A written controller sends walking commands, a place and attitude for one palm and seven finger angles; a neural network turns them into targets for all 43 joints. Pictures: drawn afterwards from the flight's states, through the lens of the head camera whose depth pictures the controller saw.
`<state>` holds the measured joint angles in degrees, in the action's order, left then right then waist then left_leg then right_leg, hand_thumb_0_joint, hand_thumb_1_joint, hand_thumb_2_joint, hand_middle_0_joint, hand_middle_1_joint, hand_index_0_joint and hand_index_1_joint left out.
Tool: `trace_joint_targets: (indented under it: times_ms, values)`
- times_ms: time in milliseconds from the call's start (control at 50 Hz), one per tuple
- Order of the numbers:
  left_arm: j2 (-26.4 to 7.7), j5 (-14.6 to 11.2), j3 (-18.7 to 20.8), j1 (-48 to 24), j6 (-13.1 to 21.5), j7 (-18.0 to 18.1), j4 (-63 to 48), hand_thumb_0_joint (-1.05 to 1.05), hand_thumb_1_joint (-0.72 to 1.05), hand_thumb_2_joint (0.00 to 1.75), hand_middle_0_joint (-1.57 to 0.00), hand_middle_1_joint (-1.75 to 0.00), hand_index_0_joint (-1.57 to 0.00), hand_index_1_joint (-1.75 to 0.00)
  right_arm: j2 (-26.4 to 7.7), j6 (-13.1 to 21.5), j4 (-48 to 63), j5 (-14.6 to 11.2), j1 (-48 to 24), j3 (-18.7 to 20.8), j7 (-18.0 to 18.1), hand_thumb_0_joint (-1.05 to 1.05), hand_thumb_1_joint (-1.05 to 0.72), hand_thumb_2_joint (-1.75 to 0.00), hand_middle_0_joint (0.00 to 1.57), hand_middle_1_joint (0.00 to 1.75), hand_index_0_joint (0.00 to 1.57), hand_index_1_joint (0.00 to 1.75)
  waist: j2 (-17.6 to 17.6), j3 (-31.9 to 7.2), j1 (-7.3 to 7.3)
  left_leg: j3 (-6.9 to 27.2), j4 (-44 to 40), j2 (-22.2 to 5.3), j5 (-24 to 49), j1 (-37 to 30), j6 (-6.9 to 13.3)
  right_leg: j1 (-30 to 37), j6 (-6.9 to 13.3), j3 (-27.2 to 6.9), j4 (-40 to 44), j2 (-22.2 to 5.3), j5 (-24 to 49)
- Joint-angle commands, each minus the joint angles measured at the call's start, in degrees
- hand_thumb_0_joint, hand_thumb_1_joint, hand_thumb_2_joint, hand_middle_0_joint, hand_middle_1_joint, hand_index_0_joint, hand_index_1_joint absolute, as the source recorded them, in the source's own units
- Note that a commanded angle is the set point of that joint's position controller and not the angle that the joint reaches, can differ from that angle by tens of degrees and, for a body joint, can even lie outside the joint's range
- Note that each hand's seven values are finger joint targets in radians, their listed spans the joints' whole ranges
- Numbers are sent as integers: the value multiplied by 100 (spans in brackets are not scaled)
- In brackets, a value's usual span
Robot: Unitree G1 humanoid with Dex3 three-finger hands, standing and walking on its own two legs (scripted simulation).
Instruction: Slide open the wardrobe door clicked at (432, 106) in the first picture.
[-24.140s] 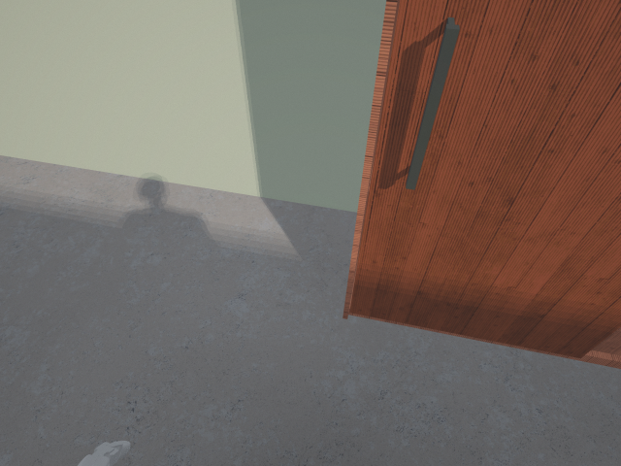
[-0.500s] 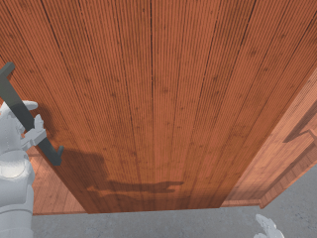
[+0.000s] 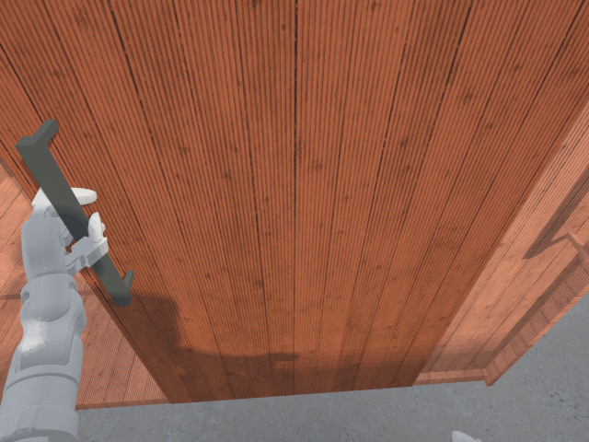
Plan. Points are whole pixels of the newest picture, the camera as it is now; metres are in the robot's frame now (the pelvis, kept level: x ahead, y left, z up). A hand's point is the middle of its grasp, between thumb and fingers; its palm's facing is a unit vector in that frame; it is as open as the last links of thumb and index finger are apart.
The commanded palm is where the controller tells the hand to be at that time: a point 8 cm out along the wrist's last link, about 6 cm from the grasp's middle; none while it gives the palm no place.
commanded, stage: stop walking and hold the door there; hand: left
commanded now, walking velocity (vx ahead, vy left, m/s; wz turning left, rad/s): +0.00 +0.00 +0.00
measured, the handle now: (92, 228) +0.37 +0.33 +0.10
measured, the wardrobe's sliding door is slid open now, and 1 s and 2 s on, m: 0.48 0.48 0.48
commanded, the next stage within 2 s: loosen the grip on the handle in 1.22 s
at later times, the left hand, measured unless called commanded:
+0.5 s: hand (94, 244) +0.32 +0.30 +0.12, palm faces +0.36 -0.92 -0.18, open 5.6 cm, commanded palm +0.29 +0.32 +0.10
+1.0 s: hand (95, 246) +0.32 +0.30 +0.12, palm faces +0.30 -0.95 -0.11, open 5.8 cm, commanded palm +0.29 +0.32 +0.10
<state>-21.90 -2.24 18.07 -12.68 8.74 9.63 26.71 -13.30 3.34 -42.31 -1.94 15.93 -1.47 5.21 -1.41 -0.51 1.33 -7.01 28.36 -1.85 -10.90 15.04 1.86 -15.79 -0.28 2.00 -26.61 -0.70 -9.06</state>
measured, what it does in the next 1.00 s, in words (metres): steps to the left: left foot, then right foot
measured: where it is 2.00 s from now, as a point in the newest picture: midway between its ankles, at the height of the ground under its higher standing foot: outside the picture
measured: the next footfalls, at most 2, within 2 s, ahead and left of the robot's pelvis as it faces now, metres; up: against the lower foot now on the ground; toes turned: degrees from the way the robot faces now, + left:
left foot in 0.46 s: +0.03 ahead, +0.21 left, +0.00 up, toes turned +9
right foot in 0.76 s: -0.05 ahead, -0.01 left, +0.00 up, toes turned +1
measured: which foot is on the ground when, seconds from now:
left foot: down 0.00-0.26, up 0.28-0.44, down 0.46-1.00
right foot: down 0.00-0.46, up 0.48-0.74, down 0.76-1.00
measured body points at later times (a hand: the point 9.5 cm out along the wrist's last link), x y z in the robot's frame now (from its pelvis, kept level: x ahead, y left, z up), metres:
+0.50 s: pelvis -0.03 +0.07 -0.02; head +0.00 +0.07 +0.43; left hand +0.30 +0.35 +0.13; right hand +0.18 -0.19 -0.10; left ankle -0.01 +0.21 -0.74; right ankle +0.07 -0.11 -0.73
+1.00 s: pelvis -0.07 +0.09 -0.01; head -0.04 +0.09 +0.44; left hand +0.29 +0.35 +0.13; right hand +0.09 -0.15 -0.11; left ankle -0.01 +0.21 -0.74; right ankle -0.09 -0.01 -0.74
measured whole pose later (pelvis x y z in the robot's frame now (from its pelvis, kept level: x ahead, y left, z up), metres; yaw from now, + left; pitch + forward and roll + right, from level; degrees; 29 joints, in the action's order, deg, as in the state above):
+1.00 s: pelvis -0.07 +0.09 -0.01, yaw +4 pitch -2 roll +0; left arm -15.0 -4.6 6.9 -28.3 4.7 7.5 25.2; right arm -14.2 1.5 -40.1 -2.1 10.1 -1.2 4.6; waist 0.3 6.4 0.9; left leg -4.2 32.8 -2.6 -11.3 19.3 0.4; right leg -10.4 1.5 3.5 -33.2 0.9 -20.8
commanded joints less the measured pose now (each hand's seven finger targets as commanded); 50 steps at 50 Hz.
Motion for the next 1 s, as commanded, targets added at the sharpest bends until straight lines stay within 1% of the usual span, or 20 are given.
trace_joint_targets:
  times_ms: [0,140,200,240,300,340,400,420,460,500,540,620,680,720,760,800,820,880,920,980]
  values:
    - [-899,145,-247,-1656,325,-128,-959,0,90,90,-45,-140,-45,-140,-885,307,910,-14,-734,292,78,0,-90,-90,20,30,20,30,-50,-487,-123,964,-1061,-703,-1489,-39,19,-110,45,-574,585,-320,-1256]
    - [-975,130,-221,-1433,378,-144,-947,0,90,90,-45,-140,-45,-140,-953,232,947,-26,-786,368,86,0,-90,-90,20,30,20,30,22,-427,-84,761,-587,-462,-587,73,-36,24,119,-787,634,-633,-598]
    - [-1019,111,-206,-1432,384,-128,-1063,0,90,90,-45,-140,-45,-140,-908,128,1023,-23,-764,434,30,0,-90,-90,20,30,20,30,599,-670,-96,642,378,-216,-128,-16,-172,31,443,-1461,794,-1465,273]
    - [-1225,81,-49,-1322,335,-118,-970,0,90,90,-45,-140,-45,-140,-975,37,1004,-32,-780,502,0,0,-90,-90,20,30,20,30,913,-781,-31,779,1295,-1,-902,331,-281,301,827,-1832,797,-2131,1445]
    - [-1119,116,-100,-1526,222,-157,-1144,0,90,90,-45,-140,-45,-140,-903,44,1133,-62,-921,470,-22,0,-90,-90,20,30,20,30,1453,-912,81,1272,2471,-105,-1885,1057,-304,820,1111,-1745,372,-2737,2864]
    - [-1194,130,-59,-1722,204,-147,-1264,0,90,90,-45,-140,-45,-140,-887,-3,1014,-13,-974,428,9,0,-90,-90,20,30,20,30,1348,-999,-87,1333,2005,-247,-1807,676,-332,637,867,-1193,3,-2633,3297]
    - [-747,71,-432,-2014,250,-227,-1765,0,90,90,-45,-140,-45,-140,-660,-131,1049,19,-1090,321,49,0,-90,-90,20,30,20,30,1136,-1215,-232,560,209,42,-450,-450,-378,97,279,-350,-494,-1829,1867]
    - [-608,21,-552,-2118,292,-261,-1978,0,90,90,-45,-140,-45,-140,-708,-156,1062,38,-1086,355,75,0,-90,-90,20,30,20,30,643,-1174,-240,392,-323,-94,308,-792,-349,-143,84,-26,-906,-1315,1140]
    - [-83,-39,-1088,-2584,461,-334,-2863,0,90,90,-45,-140,-45,-140,-857,-117,1383,9,-1120,371,71,0,-90,-90,20,30,20,30,-1845,-1066,-157,2184,-865,-1670,2197,-511,539,-874,-231,331,-2737,-201,-2045]
    - [628,38,-1767,-2703,409,-449,-2876,0,90,90,-45,-140,-45,-140,-491,-53,1349,13,-1067,222,-59,0,-90,-90,20,30,20,30,-1221,-922,-318,2305,-1059,-1771,1180,-119,832,-934,-129,-89,-3413,-208,-2191]
    - [334,-36,-1519,-2770,270,-387,-2896,0,90,90,-45,-140,-45,-140,-674,42,1196,-23,-876,351,-60,0,-90,-90,20,30,20,30,-295,-1148,-259,2030,-704,-1676,1608,-801,807,-893,-163,-182,-2839,-176,-1595]
    - [499,-18,-1728,-3040,82,-397,-2721,0,90,90,-45,-140,-45,-140,-658,171,1114,60,-922,257,-166,0,-90,-90,20,30,20,30,-1072,-1386,-255,1706,-520,-1572,2073,-1378,601,-520,-109,-9,-1650,8,-1580]
    - [590,-22,-1907,-3317,16,-423,-2796,0,90,90,-45,-140,-45,-140,-596,206,1119,112,-964,159,-224,0,-90,-90,20,30,20,30,-1112,-1525,-250,1889,-300,-1676,2401,-1647,560,-198,-42,-63,-741,75,-1408]
    - [183,8,-1496,-3254,37,-390,-2614,0,90,90,-45,-140,-45,-140,-628,182,1076,107,-929,159,-220,0,-90,-90,20,30,20,30,-766,-1718,-170,1723,108,-1585,2576,-1489,403,492,35,-234,283,-49,-457]
    - [-70,17,-1308,-3143,1,-384,-2323,0,90,90,-45,-140,-45,-140,-593,155,1096,51,-864,145,-199,0,-90,-90,20,30,20,30,285,-1820,-261,1139,499,-1138,2007,-700,75,1351,224,-667,326,-633,1518]
    - [-107,-53,-1223,-3275,-10,-384,-2154,0,90,90,-45,-140,-45,-140,-576,144,1122,-31,-858,170,-145,0,-90,-90,20,30,20,30,1070,-1928,-242,594,881,-613,1124,-266,-163,1717,380,-806,-99,-1035,3125]
    - [269,-79,-1582,-3380,-5,-448,-2110,0,90,90,-45,-140,-45,-140,-525,141,1186,-58,-971,157,-131,0,-90,-90,20,30,20,30,1326,-1846,-198,606,957,-433,366,-21,-181,1899,414,-857,-188,-1106,3498]
    - [-78,-88,-1173,-3280,-2,-417,-1468,0,90,90,-45,-140,-45,-140,-577,106,1115,-42,-954,155,-42,0,-90,-90,20,30,20,30,880,-1421,-124,628,480,-396,-29,-18,-129,1468,317,-791,-203,-1097,2714]
    - [100,-107,-1364,-3497,17,-449,-1380,0,90,90,-45,-140,-45,-140,-626,77,1042,-11,-921,177,-11,0,-90,-90,20,30,20,30,422,-1365,-154,766,178,-594,1105,-629,-31,848,144,-547,-264,-838,1705]
    - [345,-131,-1543,-3586,108,-442,-1301,0,90,90,-45,-140,-45,-140,-754,53,1042,35,-942,204,-22,0,-90,-90,20,30,20,30,-982,-1226,-181,1893,-575,-1405,751,-629,397,324,0,-268,-634,-154,-920]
